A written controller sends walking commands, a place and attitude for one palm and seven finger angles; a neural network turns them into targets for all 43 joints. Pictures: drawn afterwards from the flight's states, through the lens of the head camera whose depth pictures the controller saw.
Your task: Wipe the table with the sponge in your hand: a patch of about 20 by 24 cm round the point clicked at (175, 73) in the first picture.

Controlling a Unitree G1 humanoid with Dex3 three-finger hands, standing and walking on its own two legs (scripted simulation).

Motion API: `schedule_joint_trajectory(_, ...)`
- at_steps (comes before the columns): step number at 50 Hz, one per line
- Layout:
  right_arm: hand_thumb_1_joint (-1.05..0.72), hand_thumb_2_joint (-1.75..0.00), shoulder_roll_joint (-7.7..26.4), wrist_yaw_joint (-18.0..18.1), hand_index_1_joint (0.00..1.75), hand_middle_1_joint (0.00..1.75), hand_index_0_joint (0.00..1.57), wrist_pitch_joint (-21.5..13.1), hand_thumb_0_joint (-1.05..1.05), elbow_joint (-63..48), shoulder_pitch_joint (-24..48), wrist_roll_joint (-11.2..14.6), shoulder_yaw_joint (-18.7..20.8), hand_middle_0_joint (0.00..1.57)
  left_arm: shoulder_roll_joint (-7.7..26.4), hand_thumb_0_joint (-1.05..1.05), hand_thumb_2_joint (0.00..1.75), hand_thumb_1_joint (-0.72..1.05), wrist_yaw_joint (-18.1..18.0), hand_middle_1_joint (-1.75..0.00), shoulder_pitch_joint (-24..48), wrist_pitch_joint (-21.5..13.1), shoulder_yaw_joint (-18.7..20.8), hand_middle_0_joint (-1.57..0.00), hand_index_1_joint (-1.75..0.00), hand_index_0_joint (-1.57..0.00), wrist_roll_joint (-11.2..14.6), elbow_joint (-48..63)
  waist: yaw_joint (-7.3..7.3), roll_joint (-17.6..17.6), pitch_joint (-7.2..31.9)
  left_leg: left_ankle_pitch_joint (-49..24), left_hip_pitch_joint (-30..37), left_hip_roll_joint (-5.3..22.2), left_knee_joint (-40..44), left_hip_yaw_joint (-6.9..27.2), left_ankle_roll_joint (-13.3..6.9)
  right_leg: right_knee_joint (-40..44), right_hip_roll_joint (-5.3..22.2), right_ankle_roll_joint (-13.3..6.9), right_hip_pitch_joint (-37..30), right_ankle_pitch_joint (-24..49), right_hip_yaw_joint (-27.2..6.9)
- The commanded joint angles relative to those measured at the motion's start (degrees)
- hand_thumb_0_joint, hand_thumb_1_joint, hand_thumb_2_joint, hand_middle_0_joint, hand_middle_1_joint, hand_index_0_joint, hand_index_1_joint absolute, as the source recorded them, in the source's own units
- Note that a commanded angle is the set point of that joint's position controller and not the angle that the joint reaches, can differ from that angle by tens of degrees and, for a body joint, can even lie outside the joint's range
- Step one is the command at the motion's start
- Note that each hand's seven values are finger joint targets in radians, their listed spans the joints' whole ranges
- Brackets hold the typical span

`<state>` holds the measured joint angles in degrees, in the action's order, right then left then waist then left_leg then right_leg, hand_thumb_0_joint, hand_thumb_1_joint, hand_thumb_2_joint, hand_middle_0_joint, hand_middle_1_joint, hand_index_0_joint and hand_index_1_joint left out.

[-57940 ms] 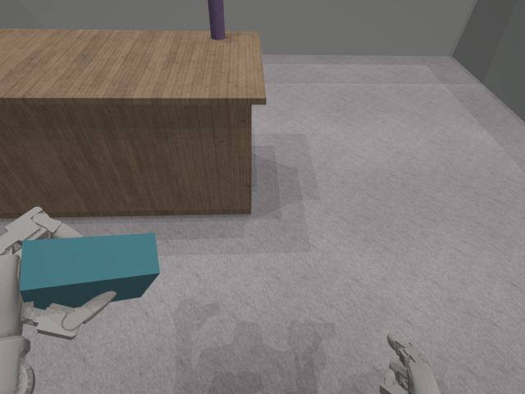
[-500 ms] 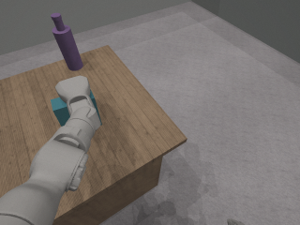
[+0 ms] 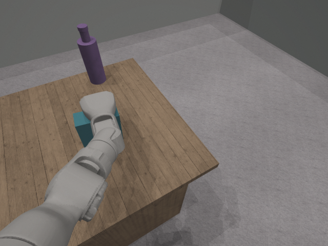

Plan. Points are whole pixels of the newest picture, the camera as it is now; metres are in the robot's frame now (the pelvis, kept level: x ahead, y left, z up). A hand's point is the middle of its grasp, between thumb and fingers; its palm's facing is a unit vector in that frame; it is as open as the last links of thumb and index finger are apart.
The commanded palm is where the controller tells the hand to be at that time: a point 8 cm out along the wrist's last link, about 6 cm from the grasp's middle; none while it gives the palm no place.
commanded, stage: wipe back along the third lane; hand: left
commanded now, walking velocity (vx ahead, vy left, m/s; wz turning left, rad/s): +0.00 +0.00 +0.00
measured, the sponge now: (101, 133) +0.43 +0.19 -0.01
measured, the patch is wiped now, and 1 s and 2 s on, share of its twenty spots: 1.00 1.00 1.00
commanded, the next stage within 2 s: slide back across to the middle lane in 1.38 s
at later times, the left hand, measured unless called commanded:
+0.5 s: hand (113, 134) +0.39 +0.14 +0.04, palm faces -0.05 -0.04 -1.00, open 9.4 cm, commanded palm +0.35 +0.12 +0.08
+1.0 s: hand (122, 146) +0.35 +0.11 +0.04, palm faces -0.05 -0.04 -1.00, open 9.4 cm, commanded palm +0.31 +0.09 +0.08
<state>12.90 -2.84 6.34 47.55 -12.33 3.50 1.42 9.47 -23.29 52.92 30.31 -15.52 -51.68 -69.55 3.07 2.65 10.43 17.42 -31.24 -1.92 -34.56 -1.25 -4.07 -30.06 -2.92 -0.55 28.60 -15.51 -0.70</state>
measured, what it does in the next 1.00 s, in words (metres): stands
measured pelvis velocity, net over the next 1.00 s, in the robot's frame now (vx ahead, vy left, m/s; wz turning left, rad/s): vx -0.01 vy -0.05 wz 0.03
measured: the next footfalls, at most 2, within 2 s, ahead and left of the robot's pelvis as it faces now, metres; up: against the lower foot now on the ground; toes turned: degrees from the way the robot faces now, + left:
none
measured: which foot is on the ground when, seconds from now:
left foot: down 0.00-1.00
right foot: down 0.00-1.00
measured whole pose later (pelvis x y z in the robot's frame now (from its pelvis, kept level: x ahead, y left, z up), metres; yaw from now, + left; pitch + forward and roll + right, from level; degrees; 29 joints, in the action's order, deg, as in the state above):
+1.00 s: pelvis -0.01 -0.05 +0.01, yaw +2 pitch +5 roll +0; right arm 13.7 -2.0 14.0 42.6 -3.3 5.2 -0.2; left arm 3.6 -19.4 32.8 36.8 -24.5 -51.2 -48.0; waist -2.0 3.5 9.0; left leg 14.5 -18.3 -1.0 -28.0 0.5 -0.8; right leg -27.1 -3.9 -3.9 17.1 -14.9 0.8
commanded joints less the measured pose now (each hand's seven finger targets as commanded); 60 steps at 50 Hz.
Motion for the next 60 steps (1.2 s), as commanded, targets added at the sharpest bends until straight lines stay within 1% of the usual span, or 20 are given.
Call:
schedule_joint_trajectory(1, -0.9, -0.9, 7.85, -0.76, 0.3, 0.3, 0.2, -0.96, 0.0, -6.47, 5.37, -0.14, 2.51, 0.2, -4.17, 0.0, 1.3, 0.1, 1.15, -1.6, 12.86, 0.86, -2.04, -1.2, -1.6, -1.2, 1.04, 4.69, -0.24, -3.95, 14.7, -23.41, 16.47, 4.57, 3.34, 4.03, 3.45, 1.16, 0.07, -3.02, -4.29, 17.9, 3.22)
schedule_joint_trajectory(3, -0.9, -0.9, 7.36, -0.78, 0.3, 0.3, 0.2, -0.56, 0.0, -7.07, 7.05, -0.06, 2.47, 0.2, -6.61, 0.0, 1.3, 0.1, 1.4, -1.6, 12.95, 0.71, -3.02, -1.2, -1.6, -1.2, 1.9, 6.72, -0.51, -5.46, 15.92, -26.1, 17.5, 4.65, 3.21, 4.48, 3.53, 0.68, 0.15, -3.11, -5.12, 19.75, 3.29)
schedule_joint_trajectory(6, -0.9, -0.9, 7.48, -0.88, 0.3, 0.3, 0.2, 0.81, 0.0, -7.32, 8.44, -0.14, 2.2, 0.2, -6.75, 0.0, 1.3, 0.1, 1.21, -1.6, 11.42, 1.7, -3.95, -1.2, -1.6, -1.2, 1.2, 7.55, -0.66, -7.08, 14.72, -25.53, 17.38, 4.23, 3.49, 4.04, 3.69, 1.05, 0.29, -3.06, -6.59, 20.97, 3.22)
schedule_joint_trajectory(8, -0.9, -0.9, 6.85, -0.79, 0.3, 0.3, 0.2, 1.25, 0.0, -7.98, 10.46, -0.04, 2.06, 0.2, -8.22, 0.0, 1.3, 0.1, 1.19, -1.6, 12.49, 1.91, -4.41, -1.2, -1.6, -1.2, 1.66, 9.96, -1.04, -6.11, 15.12, -26.64, 17.79, 4.07, 3.48, 3.8, 3.53, 1.01, 0.55, -3.26, -7.43, 22.77, 3.0)
schedule_joint_trajectory(10, -0.9, -0.9, 7.13, -0.83, 0.3, 0.3, 0.2, 2.21, 0.0, -7.99, 10.81, -0.31, 1.93, 0.2, -6.45, 0.0, 1.3, 0.1, 0.87, -1.6, 9.11, 2.76, -3.6, -1.2, -1.6, -1.2, 0.74, 9.47, -1.79, -6.58, 15.04, -26.83, 17.8, 3.83, 3.65, 3.4, 3.87, 1.08, 0.66, -3.4, -9.03, 23.75, 2.87)
schedule_joint_trajectory(13, -0.9, -0.9, 6.45, -0.79, 0.3, 0.3, 0.2, 3.17, 0.0, -9.28, 13.29, -0.1, 1.67, 0.2, -8.79, 0.0, 1.3, 0.1, 1.32, -1.6, 8.06, 3.6, -5.36, -1.2, -1.6, -1.2, 0.8, 12.61, -2.23, -6.17, 14.67, -27.57, 17.79, 3.53, 3.9, 3.34, 3.71, 1.37, 0.9, -3.65, -10.32, 25.34, 2.76)
schedule_joint_trajectory(20, -0.9, -0.9, 6.45, 0.09, 0.3, 0.3, 0.2, 5.1, 0.0, -10.22, 15.82, 0.09, 0.81, 0.2, -7.55, 0.0, 1.3, 0.1, 2.25, -1.6, 7.71, 6.04, -6.26, -1.2, -1.6, -1.2, 0.02, 14.73, -1.89, -6.0, 12.12, -21.09, 17.16, 2.49, 5.48, 2.41, 3.29, 3.15, 1.13, -3.77, -12.47, 23.17, 2.1)
schedule_joint_trajectory(23, -0.9, -0.9, 6.3, 0.48, 0.3, 0.3, 0.2, 5.43, 0.0, -11.5, 17.47, 0.26, 0.55, 0.2, -6.32, 0.0, 1.3, 0.1, 3.19, -1.6, 4.27, 6.09, -5.31, -1.2, -1.6, -1.2, 0.24, 17.61, -3.37, -6.96, 14.02, -21.18, 16.51, 2.01, 6.06, 2.21, 3.21, 3.37, 1.49, -3.92, -15.76, 25.01, 1.52)
schedule_joint_trajectory(24, -0.9, -0.9, 6.49, 0.59, 0.3, 0.3, 0.2, 5.71, 0.0, -11.54, 17.33, 0.24, 0.5, 0.2, -6.94, 0.0, 1.3, 0.1, 3.21, -1.6, 4.49, 6.19, -6.64, -1.2, -1.6, -1.2, -0.12, 17.61, -2.62, -6.41, 12.69, -20.21, 16.75, 2.0, 6.08, 2.11, 3.11, 3.56, 1.42, -3.84, -15.06, 24.08, 1.44)
schedule_joint_trajectory(32, -0.9, -0.9, 6.44, 1.04, 0.3, 0.3, 0.2, 5.67, 0.0, -12.56, 18.29, 0.8, 0.23, 0.2, -6.84, 0.0, 1.3, 0.1, 4.22, -1.6, 0.69, 6.18, -7.27, -1.2, -1.6, -1.2, 0.19, 19.7, -2.99, -7.81, 9.78, -15.37, 15.57, 1.42, 7.3, 1.63, 2.58, 5.38, 1.53, -3.63, -15.58, 20.02, 0.62)
schedule_joint_trajectory(35, -0.9, -0.9, 6.42, 0.89, 0.3, 0.3, 0.2, 5.48, 0.0, -13.24, 18.76, 0.97, 0.22, 0.2, -6.95, 0.0, 1.3, 0.1, 4.45, -1.6, -2.12, 5.89, -7.49, -1.2, -1.6, -1.2, 0.86, 21.19, -3.81, -7.53, 9.88, -14.37, 15.29, 1.17, 7.67, 1.37, 2.48, 5.64, 1.6, -3.56, -16.64, 19.26, 0.4)
schedule_joint_trajectory(38, -0.9, -0.9, 6.11, 0.92, 0.3, 0.3, 0.2, 5.2, 0.0, -13.83, 19.62, 1.42, 0.15, 0.2, -7.42, 0.0, 1.3, 0.1, 4.87, -1.6, -3.47, 5.8, -7.57, -1.2, -1.6, -1.2, 1.57, 22.34, -4.2, -9.65, 9.32, -13.53, 14.35, 1.0, 8.08, 1.52, 2.23, 6.1, 1.71, -3.44, -17.62, 18.81, -0.08)
schedule_joint_trajectory(39, -0.9, -0.9, 6.62, 0.96, 0.3, 0.3, 0.2, 5.32, 0.0, -13.58, 19.47, 1.36, 0.1, 0.2, -6.2, 0.0, 1.3, 0.1, 4.76, -1.6, -4.1, 5.87, -7.27, -1.2, -1.6, -1.2, 1.32, 22.32, -4.12, -9.01, 8.09, -12.48, 14.46, 1.05, 8.34, 1.47, 2.39, 6.42, 1.68, -3.38, -16.96, 17.27, -0.25)
schedule_joint_trajectory(41, -0.9, -0.9, 6.51, 0.79, 0.3, 0.3, 0.2, 5.13, 0.0, -13.6, 19.52, 1.4, 0.15, 0.2, -7.46, 0.0, 1.3, 0.1, 4.75, -1.6, -4.35, 5.9, -8.35, -1.2, -1.6, -1.2, 1.31, 22.8, -4.03, -8.74, 8.02, -12.11, 14.76, 0.94, 8.23, 1.24, 2.25, 6.5, 1.67, -3.38, -16.7, 16.85, -0.35)
schedule_joint_trajectory(43, -0.9, -0.9, 6.29, 0.62, 0.3, 0.3, 0.2, 5.02, 0.0, -14.48, 20.46, 1.62, 0.2, 0.2, -6.79, 0.0, 1.3, 0.1, 5.14, -1.6, -7.29, 5.69, -7.34, -1.2, -1.6, -1.2, 2.12, 24.8, -5.17, -9.69, 9.23, -13.05, 14.54, 0.87, 8.39, 1.35, 2.21, 6.38, 1.74, -3.46, -18.6, 18.36, -0.56)
schedule_joint_trajectory(49, -0.9, -0.9, 6.47, 0.45, 0.3, 0.3, 0.2, 5.19, 0.0, -14.44, 21.35, 1.84, 0.04, 0.2, -7.13, 0.0, 1.3, 0.1, 5.57, -1.6, -8.36, 6.24, -9.01, -1.2, -1.6, -1.2, 1.5, 26.22, -4.71, -8.92, 5.86, -11.67, 15.31, 0.7, 8.53, 1.11, 2.14, 7.09, 1.71, -3.36, -17.1, 16.18, -1.16)
schedule_joint_trajectory(53, -0.9, -0.9, 6.27, -0.19, 0.3, 0.3, 0.2, 5.43, 0.0, -15.66, 22.58, 1.93, 0.16, 0.2, -7.9, 0.0, 1.3, 0.1, 6.44, -1.6, -12.63, 6.22, -9.65, -1.2, -1.6, -1.2, 1.7, 30.1, -5.75, -9.66, 8.66, -14.44, 15.99, 0.58, 7.96, 1.07, 2.06, 6.25, 1.88, -3.61, -19.71, 21.0, -1.61)
schedule_joint_trajectory(55, -0.9, -0.9, 6.49, -0.35, 0.3, 0.3, 0.2, 5.74, 0.0, -15.58, 22.75, 1.94, 0.12, 0.2, -8.7, 0.0, 1.3, 0.1, 6.49, -1.6, -13.28, 6.51, -11.01, -1.2, -1.6, -1.2, 1.26, 30.46, -5.27, -10.08, 6.68, -13.67, 16.18, 0.58, 7.77, 0.9, 2.01, 6.37, 1.88, -3.48, -18.56, 20.1, -1.57)
schedule_joint_trajectory(58, -0.9, -0.9, 6.03, -0.87, 0.3, 0.3, 0.2, 5.9, 0.0, -16.76, 24.34, 2.05, 0.14, 0.2, -10.1, 0.0, 1.3, 0.1, 7.1, -1.6, -15.88, 6.73, -11.98, -1.2, -1.6, -1.2, 1.7, 33.78, -5.98, -10.21, 7.01, -15.11, 16.54, 0.48, 7.57, 0.97, 1.85, 6.05, 2.0, -3.6, -19.59, 22.63, -1.48)
schedule_joint_trajectory(60, -0.9, -0.9, 6.52, -0.84, 0.3, 0.3, 0.2, 6.13, 0.0, -16.1, 24.42, 2.01, 0.08, 0.2, -8.49, 0.0, 1.3, 0.1, 6.98, -1.6, -16.71, 7.17, -11.47, -1.2, -1.6, -1.2, 1.1, 33.72, -5.73, -11.09, 5.43, -14.42, 16.62, 0.49, 7.57, 0.81, 1.94, 6.32, 2.01, -3.47, -19.0, 21.81, -2.1)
